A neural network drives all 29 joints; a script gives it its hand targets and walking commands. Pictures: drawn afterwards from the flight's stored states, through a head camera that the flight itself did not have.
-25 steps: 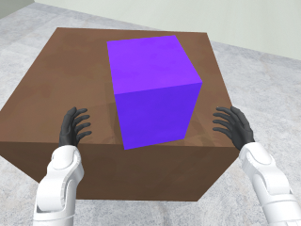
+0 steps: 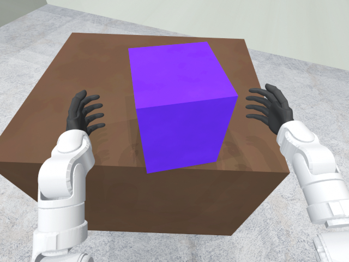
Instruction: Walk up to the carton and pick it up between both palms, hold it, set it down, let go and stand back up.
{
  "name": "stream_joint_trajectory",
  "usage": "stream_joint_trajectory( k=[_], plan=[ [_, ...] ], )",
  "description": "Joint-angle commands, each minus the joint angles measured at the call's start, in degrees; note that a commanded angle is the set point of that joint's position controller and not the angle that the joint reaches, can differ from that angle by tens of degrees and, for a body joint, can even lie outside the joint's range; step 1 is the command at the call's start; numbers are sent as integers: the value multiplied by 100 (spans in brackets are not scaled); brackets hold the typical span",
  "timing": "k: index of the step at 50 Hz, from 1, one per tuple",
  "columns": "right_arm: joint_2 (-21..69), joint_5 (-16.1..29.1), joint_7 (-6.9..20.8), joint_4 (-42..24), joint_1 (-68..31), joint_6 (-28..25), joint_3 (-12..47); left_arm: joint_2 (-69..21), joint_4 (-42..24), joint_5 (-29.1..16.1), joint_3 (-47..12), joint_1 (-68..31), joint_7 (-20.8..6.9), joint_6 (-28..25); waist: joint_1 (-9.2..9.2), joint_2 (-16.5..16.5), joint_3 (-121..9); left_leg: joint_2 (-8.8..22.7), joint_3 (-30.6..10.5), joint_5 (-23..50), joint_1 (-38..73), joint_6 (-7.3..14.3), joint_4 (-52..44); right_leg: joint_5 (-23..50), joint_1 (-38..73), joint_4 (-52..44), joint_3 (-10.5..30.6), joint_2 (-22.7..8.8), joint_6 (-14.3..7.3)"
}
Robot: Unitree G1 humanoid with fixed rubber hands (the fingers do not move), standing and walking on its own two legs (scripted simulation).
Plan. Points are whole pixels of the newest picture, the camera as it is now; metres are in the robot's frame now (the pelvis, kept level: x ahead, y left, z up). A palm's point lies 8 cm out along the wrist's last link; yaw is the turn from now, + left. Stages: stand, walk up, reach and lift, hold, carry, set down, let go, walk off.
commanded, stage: reach and lift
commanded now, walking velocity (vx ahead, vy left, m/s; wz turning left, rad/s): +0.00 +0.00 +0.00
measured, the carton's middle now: (176, 109) +0.47 +0.04 +0.07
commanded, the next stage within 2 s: none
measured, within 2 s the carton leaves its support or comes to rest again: neither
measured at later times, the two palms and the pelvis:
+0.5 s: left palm (78, 98) +0.37 +0.23 +0.19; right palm (265, 83) +0.47 -0.16 +0.18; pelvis +0.00 +0.00 +0.00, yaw +2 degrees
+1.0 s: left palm (75, 77) +0.41 +0.24 +0.21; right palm (258, 60) +0.51 -0.14 +0.21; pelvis +0.01 +0.01 +0.00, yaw +2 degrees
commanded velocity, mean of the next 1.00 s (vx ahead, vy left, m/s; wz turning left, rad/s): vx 0.00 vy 0.00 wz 0.00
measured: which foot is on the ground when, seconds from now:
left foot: down 0.00-1.00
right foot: down 0.00-1.00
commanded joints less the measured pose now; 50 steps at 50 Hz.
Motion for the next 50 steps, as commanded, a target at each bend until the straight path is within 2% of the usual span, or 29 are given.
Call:
stream_joint_trajectory(
  k=[1, 10, 11, 12, 14, 18, 21, 30, 34, 37, 44, 47, 50],
  plan=[
    [-1240, 22, 13, -810, -2952, -226, -599, 756, -917, -34, 101, -2270, -2, -271, 71, -280, -2954, -524, -69, 1043, 484, 300, 38, 1302, 1245, -135, 372, -31, 302],
    [-1396, 100, 41, -300, -3802, -128, -495, 973, -516, -129, 144, -2983, 1, -233, 128, -292, -3374, -529, -91, 1288, 355, 231, 151, 1743, 1400, -51, 325, -5, 351],
    [-1455, 132, 67, -34, -4419, -109, -542, 809, -629, -97, 15, -3738, 78, -195, 62, -47, -3260, -447, -211, 1164, 127, 239, 49, 1433, 1246, -17, 238, -17, 293],
    [-1372, 158, 107, 269, -4257, -105, -439, 724, -409, -49, 25, -3501, 118, -162, 124, -90, -3152, -421, -229, 1222, 128, 258, 73, 1330, 1248, -37, 236, -20, 262],
    [-1388, 162, 146, 441, -4424, -109, -398, 753, -230, -32, 42, -3591, 126, -132, 131, -172, -3254, -408, -227, 1273, 139, 269, 101, 1389, 1272, -61, 251, -24, 267],
    [-1442, 198, 100, 418, -4641, -169, -328, 904, -121, 22, 157, -3674, 80, -186, 158, -341, -3818, -474, -188, 1575, 88, 293, 157, 2133, 1815, 79, 279, -25, 397],
    [-1429, 208, 41, 500, -4959, -148, -261, 1023, 35, 39, 247, -3950, 49, -195, 213, -405, -3815, -510, -161, 1503, -100, 309, 111, 2242, 1989, 121, 271, -34, 445],
    [-1505, 246, -3, 696, -5634, -35, -255, 1209, 269, -125, 256, -4635, 62, -255, 242, -311, -4268, -513, -166, 1717, -222, 213, 195, 2515, 2061, 192, 218, -8, 450],
    [-1534, 234, 2, 919, -5917, -8, -287, 1248, 498, -196, 183, -4923, 42, -294, 189, -284, -4385, -509, -187, 1777, -219, 178, 225, 2651, 2024, 194, 188, -8, 456],
    [-1563, 241, 40, 1118, -6135, 2, -269, 1295, 690, -243, 160, -5123, 39, -327, 221, -273, -4484, -504, -192, 1800, -206, 168, 240, 2598, 1977, 187, 155, -2, 448],
    [-1476, 271, 98, 1622, -6456, 14, -106, 1349, 1266, -179, 222, -5359, 25, -446, 332, -400, -4478, -512, -180, 1833, -375, 196, 221, 2803, 2112, 199, 165, -14, 497],
    [-1385, 239, 122, 1971, -6453, -22, -77, 1258, 1490, -109, 185, -5390, -1, -554, 322, -356, -4395, -508, -191, 1780, -389, 187, 186, 2747, 2060, 179, 141, -21, 493],
    [-1293, 198, 144, 2043, -6290, -125, -27, 1184, 1544, -20, 239, -5181, -39, -705, 365, -409, -4407, -522, -180, 1989, -332, 185, 221, 2984, 2159, 187, 125, 3, 510]
  ],
)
